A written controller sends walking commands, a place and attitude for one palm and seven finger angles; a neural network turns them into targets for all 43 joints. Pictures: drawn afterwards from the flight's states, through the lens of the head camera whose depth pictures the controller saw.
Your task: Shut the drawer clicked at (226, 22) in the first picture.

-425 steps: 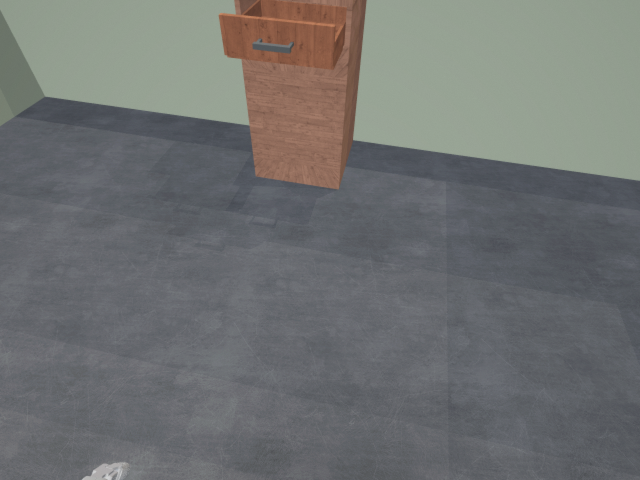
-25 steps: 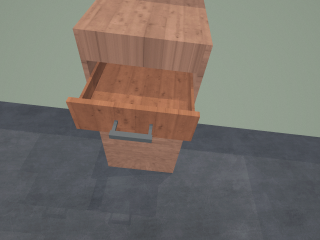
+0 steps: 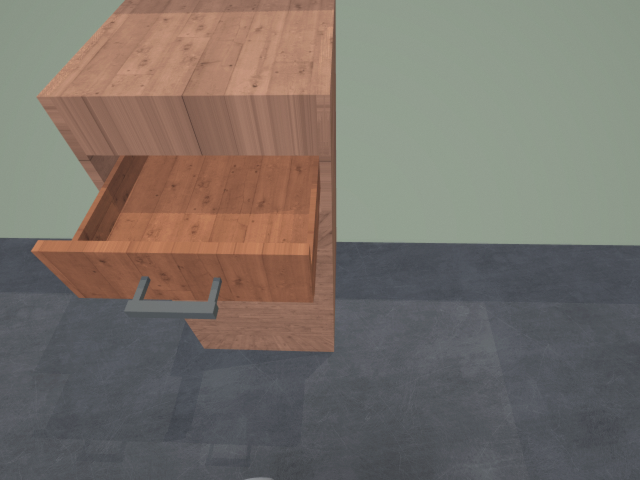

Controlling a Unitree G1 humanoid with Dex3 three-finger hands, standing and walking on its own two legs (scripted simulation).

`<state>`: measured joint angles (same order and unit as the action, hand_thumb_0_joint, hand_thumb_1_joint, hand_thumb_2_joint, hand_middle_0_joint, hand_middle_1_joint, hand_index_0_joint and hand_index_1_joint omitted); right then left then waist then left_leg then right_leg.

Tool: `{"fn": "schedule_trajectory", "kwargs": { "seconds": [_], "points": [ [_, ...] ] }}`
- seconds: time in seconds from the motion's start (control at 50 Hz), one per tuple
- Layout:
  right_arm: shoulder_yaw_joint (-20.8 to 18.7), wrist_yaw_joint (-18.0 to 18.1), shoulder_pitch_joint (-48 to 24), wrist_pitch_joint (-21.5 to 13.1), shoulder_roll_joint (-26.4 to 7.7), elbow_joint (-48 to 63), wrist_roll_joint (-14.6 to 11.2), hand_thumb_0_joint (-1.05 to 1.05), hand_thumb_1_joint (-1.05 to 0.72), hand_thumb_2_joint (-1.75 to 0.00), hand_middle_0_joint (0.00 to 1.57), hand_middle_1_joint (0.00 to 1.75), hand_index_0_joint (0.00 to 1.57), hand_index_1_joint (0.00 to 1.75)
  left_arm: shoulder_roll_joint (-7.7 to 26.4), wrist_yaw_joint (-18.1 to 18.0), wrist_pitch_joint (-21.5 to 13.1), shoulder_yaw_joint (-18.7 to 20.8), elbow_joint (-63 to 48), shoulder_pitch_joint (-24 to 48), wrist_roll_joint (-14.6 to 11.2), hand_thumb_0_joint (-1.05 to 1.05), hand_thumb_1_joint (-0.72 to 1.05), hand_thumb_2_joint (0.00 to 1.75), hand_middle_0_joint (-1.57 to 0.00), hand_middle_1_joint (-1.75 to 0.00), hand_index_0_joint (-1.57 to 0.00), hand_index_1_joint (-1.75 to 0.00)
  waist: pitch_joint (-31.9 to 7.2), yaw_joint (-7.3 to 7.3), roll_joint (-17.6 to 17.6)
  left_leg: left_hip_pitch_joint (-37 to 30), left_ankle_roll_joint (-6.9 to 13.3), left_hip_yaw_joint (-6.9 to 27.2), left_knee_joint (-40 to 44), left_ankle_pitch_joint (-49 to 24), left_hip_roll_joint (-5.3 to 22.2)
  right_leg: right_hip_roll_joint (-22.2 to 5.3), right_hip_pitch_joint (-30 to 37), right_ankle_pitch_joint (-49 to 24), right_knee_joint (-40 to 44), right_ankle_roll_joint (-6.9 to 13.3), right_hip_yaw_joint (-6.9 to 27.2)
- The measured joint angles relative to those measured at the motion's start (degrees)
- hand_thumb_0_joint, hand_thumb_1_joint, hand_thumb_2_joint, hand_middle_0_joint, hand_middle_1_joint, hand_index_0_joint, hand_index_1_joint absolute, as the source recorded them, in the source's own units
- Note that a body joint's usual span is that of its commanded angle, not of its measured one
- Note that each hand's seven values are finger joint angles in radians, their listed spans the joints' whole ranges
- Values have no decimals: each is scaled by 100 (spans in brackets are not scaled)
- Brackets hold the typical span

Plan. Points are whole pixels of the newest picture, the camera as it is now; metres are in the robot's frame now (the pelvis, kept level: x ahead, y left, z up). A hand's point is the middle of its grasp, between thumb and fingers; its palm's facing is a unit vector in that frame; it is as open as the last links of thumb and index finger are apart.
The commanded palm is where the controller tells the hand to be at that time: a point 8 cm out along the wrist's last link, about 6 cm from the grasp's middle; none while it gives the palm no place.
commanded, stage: come to a stop and stand still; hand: left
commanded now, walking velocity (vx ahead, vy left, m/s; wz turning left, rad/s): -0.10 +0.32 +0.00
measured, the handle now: (176, 297) +0.36 +0.23 -0.01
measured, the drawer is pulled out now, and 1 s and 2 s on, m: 0.20 0.20 0.20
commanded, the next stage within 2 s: look again from close up in 0.94 s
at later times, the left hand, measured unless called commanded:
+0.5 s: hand out of the picture -0.05 +0.23 -0.17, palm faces +0.11 -0.97 -0.23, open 7.4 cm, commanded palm none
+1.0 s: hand out of the picture -0.10 +0.19 -0.17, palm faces +0.05 -0.99 -0.14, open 7.3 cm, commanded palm none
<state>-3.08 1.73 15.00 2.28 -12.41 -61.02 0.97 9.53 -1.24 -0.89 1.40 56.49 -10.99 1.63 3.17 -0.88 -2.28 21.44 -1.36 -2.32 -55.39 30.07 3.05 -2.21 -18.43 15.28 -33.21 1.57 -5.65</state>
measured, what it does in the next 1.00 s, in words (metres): steps on the spot: left foot, then right foot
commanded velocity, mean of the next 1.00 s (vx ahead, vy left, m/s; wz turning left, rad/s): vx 0.00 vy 0.04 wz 0.00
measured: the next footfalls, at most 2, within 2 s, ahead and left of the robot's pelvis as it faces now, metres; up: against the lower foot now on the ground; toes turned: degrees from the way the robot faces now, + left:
left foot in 0.34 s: +0.00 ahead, +0.14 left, +0.00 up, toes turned +3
right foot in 0.62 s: -0.03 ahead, -0.04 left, +0.00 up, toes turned +0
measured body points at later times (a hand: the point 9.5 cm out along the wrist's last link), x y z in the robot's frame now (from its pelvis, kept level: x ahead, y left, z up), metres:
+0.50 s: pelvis -0.05 +0.04 +0.01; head -0.05 +0.05 +0.45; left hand -0.05 +0.29 -0.15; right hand +0.03 -0.19 -0.14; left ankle -0.04 +0.13 -0.73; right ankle -0.04 -0.08 -0.70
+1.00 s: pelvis -0.08 +0.04 +0.01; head -0.09 +0.04 +0.46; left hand -0.10 +0.24 -0.15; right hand -0.11 -0.18 -0.15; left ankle -0.04 +0.13 -0.73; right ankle -0.10 -0.06 -0.73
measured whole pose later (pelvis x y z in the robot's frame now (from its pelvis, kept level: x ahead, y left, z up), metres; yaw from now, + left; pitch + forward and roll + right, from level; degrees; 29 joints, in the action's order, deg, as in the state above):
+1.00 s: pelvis -0.08 +0.04 +0.01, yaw +1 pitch -2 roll +0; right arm 0.3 1.4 19.0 1.3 -7.1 -65.5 1.0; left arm 6.9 -2.0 -0.1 -0.5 63.3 -18.4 0.7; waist 0.8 -0.1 1.1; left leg 13.2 2.2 -3.6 -22.9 8.3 -1.1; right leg 0.7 -8.5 14.8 -24.8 1.5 -2.1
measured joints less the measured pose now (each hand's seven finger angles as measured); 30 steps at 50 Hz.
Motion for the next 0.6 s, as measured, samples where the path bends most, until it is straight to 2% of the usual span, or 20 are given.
{"fn": "schedule_trajectory", "kwargs": {
  "seconds": [0.1,0.2,0.26,0.3,0.34,0.38,0.42,0.5,0.56,0.6],
  "points": [
    [31,-60,-342,70,86,190,-8,0,-91,-90,19,29,19,30,-55,-85,23,-12,-102,88,-12,0,94,89,-20,-30,-20,-30,17,137,236,172,-116,-160,127,-227,-343,-9,138,-200,308,91,-41],
    [30,-127,-708,146,133,439,16,0,-91,-90,19,29,19,30,9,-107,82,19,-134,50,14,0,93,89,-20,-30,-21,-30,83,288,363,317,-135,-87,122,-382,-464,-60,93,-376,422,87,-69],
    [38,-164,-832,113,177,573,0,0,-91,-90,19,29,19,30,106,-99,155,66,-107,-66,42,0,92,89,-20,-30,-21,-30,73,363,459,122,-78,-29,690,-480,-416,-133,-9,-437,375,30,-39],
    [58,-178,-839,51,214,636,-10,0,-91,-90,19,29,19,30,187,-83,213,100,-71,-174,39,0,92,89,-20,-30,-21,-30,32,394,522,-188,-20,-13,1371,-783,-370,-185,-97,-435,271,-32,-7],
    [89,-176,-755,-38,221,688,-23,0,-91,-90,19,29,19,30,240,-73,288,126,-40,-326,20,0,91,89,-20,-30,-21,-30,-60,392,490,-667,44,-25,2295,-1217,-270,-179,-227,-363,40,-118,4],
    [102,-139,-664,-70,306,659,8,0,-91,-90,20,29,19,30,304,-70,391,156,50,-367,-13,1,91,89,-20,-30,-20,-30,-51,362,581,-713,191,-66,2349,-1325,-367,-218,-330,156,-307,-171,147],
    [162,-119,-514,-39,375,627,53,0,-91,-90,20,29,19,30,310,-75,451,171,87,-432,-24,1,91,89,-20,-30,-20,-30,-92,366,564,-738,317,-84,2392,-1374,-397,-112,-416,748,-750,-164,288],
    [174,-27,-315,-13,358,485,60,0,-93,-90,20,29,20,30,209,-54,400,143,137,-546,-12,1,91,89,-20,-30,-20,-30,-188,333,425,-792,429,-89,2725,-1621,-472,25,-368,841,-1489,-150,427],
    [204,-25,-245,-35,324,391,68,0,-93,-90,20,29,20,30,107,-52,338,88,188,-602,-17,1,91,89,-20,-30,-20,-30,-224,317,385,-760,468,-156,2895,-1764,-564,16,0,903,-1141,-178,410],
    [220,-16,-199,-73,327,343,56,0,-93,-90,20,29,20,30,37,-59,287,39,229,-616,-34,1,91,89,-20,-30,-20,-30,-233,294,378,-683,472,-205,2912,-1817,-626,8,387,706,-425,-188,407]
  ]
}}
